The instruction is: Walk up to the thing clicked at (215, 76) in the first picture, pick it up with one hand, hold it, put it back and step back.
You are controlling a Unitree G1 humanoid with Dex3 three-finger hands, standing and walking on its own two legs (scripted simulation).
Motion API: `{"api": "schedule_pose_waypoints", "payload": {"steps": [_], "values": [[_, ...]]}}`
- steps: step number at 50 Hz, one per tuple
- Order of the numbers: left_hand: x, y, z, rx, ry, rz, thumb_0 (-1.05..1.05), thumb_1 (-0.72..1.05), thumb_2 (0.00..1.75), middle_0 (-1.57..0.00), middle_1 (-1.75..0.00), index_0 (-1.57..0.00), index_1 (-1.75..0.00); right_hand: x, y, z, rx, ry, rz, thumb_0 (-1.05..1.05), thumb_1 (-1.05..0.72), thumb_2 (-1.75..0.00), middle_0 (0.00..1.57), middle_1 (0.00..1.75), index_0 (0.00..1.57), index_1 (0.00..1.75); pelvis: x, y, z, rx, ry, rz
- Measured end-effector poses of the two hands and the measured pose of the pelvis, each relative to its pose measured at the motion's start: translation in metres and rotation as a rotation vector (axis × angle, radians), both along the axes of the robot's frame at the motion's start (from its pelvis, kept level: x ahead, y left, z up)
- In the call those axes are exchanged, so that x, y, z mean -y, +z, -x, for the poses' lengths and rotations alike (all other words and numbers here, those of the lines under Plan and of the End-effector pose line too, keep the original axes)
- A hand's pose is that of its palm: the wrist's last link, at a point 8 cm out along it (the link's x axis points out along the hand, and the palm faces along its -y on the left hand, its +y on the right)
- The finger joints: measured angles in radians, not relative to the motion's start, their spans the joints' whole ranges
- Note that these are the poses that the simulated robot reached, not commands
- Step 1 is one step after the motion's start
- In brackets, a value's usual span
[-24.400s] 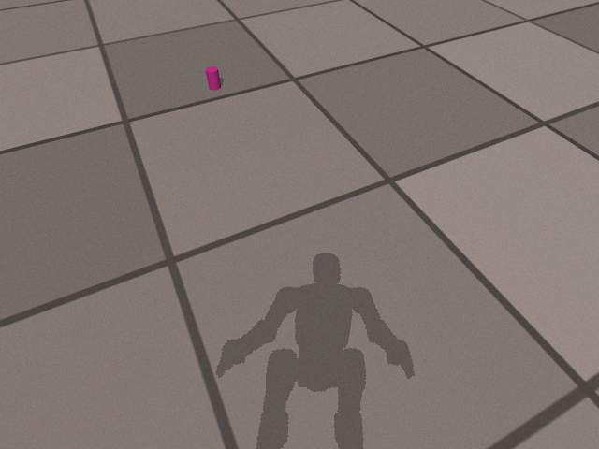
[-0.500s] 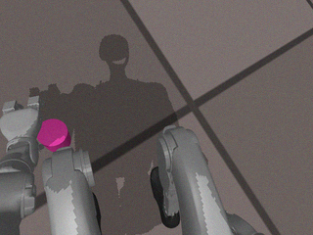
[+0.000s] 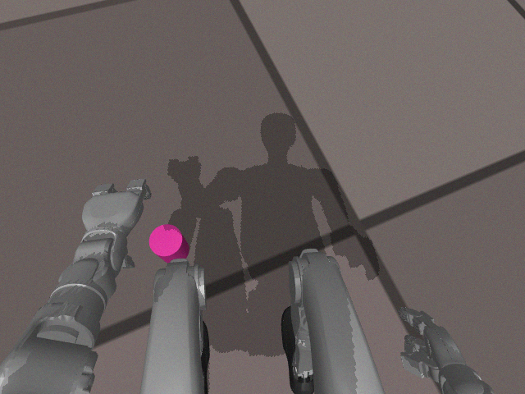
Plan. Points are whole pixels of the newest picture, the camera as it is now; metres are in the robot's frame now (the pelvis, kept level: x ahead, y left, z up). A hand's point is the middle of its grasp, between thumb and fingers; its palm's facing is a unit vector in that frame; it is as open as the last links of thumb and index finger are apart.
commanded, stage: withdraw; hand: left
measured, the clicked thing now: (170, 245) +0.40 +0.19 -0.39
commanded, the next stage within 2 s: go down in 0.18 s
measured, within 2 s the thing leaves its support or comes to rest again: neither
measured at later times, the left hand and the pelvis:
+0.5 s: hand (143, 223) +0.42 +0.22 -0.23, palm faces -0.36 -0.06 -0.93, open 14.1 cm; pelvis +0.00 +0.01 -0.07, yaw -1 degrees
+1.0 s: hand (105, 215) +0.39 +0.24 -0.08, palm faces -0.39 -0.11 -0.91, open 11.0 cm; pelvis +0.01 +0.01 +0.03, yaw +1 degrees
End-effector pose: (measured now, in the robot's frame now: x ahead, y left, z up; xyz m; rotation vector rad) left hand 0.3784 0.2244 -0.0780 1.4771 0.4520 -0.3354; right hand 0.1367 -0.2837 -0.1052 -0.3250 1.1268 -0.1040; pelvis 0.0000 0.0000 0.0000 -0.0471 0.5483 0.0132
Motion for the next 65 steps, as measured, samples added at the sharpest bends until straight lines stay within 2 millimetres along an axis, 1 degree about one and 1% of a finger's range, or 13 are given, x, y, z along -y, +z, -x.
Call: {"api": "schedule_pose_waypoints", "payload": {"steps": [3,6,13,18,23,28,33,39,44,48,54,59,65], "values": [[-0.002,-0.003,0.004,0.019,-0.036,-0.023,0.0,-0.44,0.94,-0.25,-0.87,-0.21,-0.91,0.005,0.005,0.0,-0.001,-0.01,0.04,0.0,-0.93,-0.91,0.2,0.3,0.2,0.3,0.0,0.0,0.001,-0.002,0.004,0.0],[-0.009,-0.011,0.005,0.028,-0.045,-0.053,0.0,-0.45,0.93,-0.24,-0.86,-0.21,-0.91,0.006,0.0,0.002,-0.005,-0.016,0.064,0.0,-0.93,-0.91,0.2,0.3,0.2,0.3,-0.001,-0.005,0.002,-0.007,0.005,0.0],[-0.02,-0.055,0.0,-0.021,-0.035,-0.084,0.0,-0.46,0.94,-0.21,-0.87,-0.18,-0.91,-0.006,-0.033,0.021,-0.057,-0.005,0.06,0.0,-0.92,-0.91,0.2,0.3,0.2,0.3,-0.006,-0.029,0.006,-0.025,0.002,0.006],[-0.011,-0.09,-0.013,-0.017,-0.071,-0.039,0.0,-0.44,0.94,-0.21,-0.88,-0.19,-0.9,-0.019,-0.06,0.045,-0.135,-0.004,0.04,0.0,-0.92,-0.9,0.2,0.3,0.2,0.3,-0.01,-0.052,0.007,-0.033,0.003,0.02],[0.002,-0.098,-0.031,0.1,-0.078,0.027,0.0,-0.47,0.89,-0.17,-0.85,-0.15,-0.87,-0.029,-0.078,0.066,-0.187,-0.047,0.019,0.0,-0.91,-0.9,0.2,0.3,0.2,0.3,-0.014,-0.068,0.004,-0.036,0.003,0.028],[-0.001,-0.074,-0.043,0.179,-0.075,-0.017,0.0,-0.47,0.92,-0.17,-0.86,-0.14,-0.89,-0.033,-0.081,0.074,-0.19,-0.093,-0.015,0.0,-0.91,-0.9,0.2,0.3,0.21,0.3,-0.016,-0.068,-0.001,-0.044,0.003,0.028],[-0.017,-0.039,-0.042,0.151,-0.008,-0.083,0.0,-0.39,1.01,-0.24,-0.9,-0.21,-0.94,-0.034,-0.07,0.069,-0.168,-0.104,-0.052,0.0,-0.91,-0.9,0.2,0.3,0.2,0.3,-0.016,-0.049,-0.003,-0.051,0.002,0.018],[-0.022,-0.003,-0.028,0.067,0.09,-0.014,0.0,-0.15,1.06,-0.44,-0.93,-0.42,-0.97,-0.028,-0.037,0.051,-0.124,-0.099,-0.052,0.0,-0.91,-0.9,0.2,0.3,0.2,0.3,-0.013,-0.016,-0.007,-0.043,0.0,0.004],[-0.011,0.02,-0.015,0.04,0.057,0.054,0.0,-0.02,0.95,-0.5,-0.95,-0.5,-0.95,-0.019,-0.002,0.031,-0.071,-0.095,-0.01,0.0,-0.92,-0.9,0.2,0.3,0.2,0.3,-0.01,0.01,-0.008,-0.025,0.008,0.005],[-0.012,0.04,-0.011,0.076,0.017,0.043,0.0,-0.06,0.8,-0.43,-0.9,-0.46,-0.87,-0.012,0.022,0.014,-0.022,-0.094,0.024,0.0,-0.92,-0.9,0.2,0.3,0.2,0.3,-0.009,0.025,-0.009,-0.01,0.014,0.005],[-0.034,0.072,-0.017,0.125,0.027,0.007,0.0,-0.16,0.66,-0.36,-0.82,-0.39,-0.78,-0.011,0.041,-0.003,0.032,-0.085,0.041,0.0,-0.92,-0.9,0.2,0.3,0.2,0.3,-0.009,0.039,-0.008,0.006,0.018,0.003],[-0.05,0.091,-0.018,0.127,0.052,0.046,0.0,-0.25,0.62,-0.33,-0.75,-0.35,-0.73,-0.019,0.048,-0.006,0.036,-0.081,0.026,0.0,-0.92,-0.9,0.2,0.3,0.2,0.3,-0.011,0.048,-0.01,0.011,0.02,0.008],[-0.05,0.102,-0.011,0.123,0.013,0.095,0.0,-0.31,0.63,-0.31,-0.71,-0.32,-0.71,-0.036,0.054,-0.004,0.019,-0.083,-0.005,0.0,-0.92,-0.9,0.2,0.3,0.2,0.3,-0.017,0.06,-0.014,0.018,0.026,0.019]]}}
